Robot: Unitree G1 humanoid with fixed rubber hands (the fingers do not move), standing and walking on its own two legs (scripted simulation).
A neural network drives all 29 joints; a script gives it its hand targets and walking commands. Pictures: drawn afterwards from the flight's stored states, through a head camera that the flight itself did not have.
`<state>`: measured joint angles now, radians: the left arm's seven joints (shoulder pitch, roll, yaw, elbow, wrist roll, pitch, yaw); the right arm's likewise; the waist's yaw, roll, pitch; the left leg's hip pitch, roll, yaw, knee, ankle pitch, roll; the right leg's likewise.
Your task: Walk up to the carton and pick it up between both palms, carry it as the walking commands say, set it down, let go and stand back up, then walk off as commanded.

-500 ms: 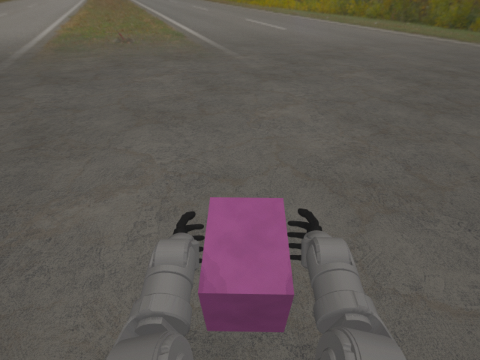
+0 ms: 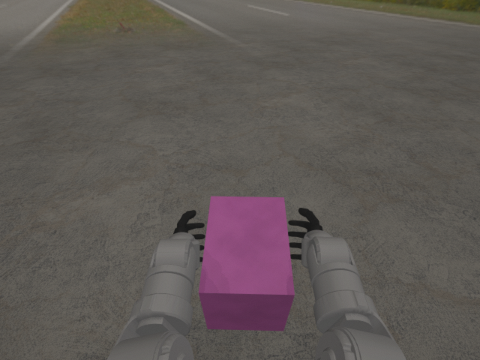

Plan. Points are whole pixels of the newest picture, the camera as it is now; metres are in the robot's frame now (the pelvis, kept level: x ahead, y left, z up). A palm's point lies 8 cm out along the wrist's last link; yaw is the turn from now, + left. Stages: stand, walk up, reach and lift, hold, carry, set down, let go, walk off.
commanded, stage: reach and lift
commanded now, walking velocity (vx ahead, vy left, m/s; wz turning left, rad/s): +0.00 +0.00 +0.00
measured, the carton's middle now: (246, 262) +0.35 +0.00 +0.00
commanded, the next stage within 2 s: hold in 0.42 s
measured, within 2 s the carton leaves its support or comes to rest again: neither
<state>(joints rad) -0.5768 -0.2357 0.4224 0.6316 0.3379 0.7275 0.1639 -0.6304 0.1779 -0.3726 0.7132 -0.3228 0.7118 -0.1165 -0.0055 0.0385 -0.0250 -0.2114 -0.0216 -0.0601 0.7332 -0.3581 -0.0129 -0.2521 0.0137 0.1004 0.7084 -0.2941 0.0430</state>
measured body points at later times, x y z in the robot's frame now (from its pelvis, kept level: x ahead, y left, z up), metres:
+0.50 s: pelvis -0.01 +0.00 +0.00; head -0.08 -0.02 +0.44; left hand +0.32 +0.11 +0.08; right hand +0.33 -0.13 +0.07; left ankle +0.04 +0.13 -0.71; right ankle +0.07 -0.14 -0.71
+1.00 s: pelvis -0.01 +0.00 +0.00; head -0.10 -0.02 +0.44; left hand +0.31 +0.12 +0.08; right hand +0.32 -0.13 +0.08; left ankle +0.04 +0.13 -0.71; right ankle +0.07 -0.14 -0.71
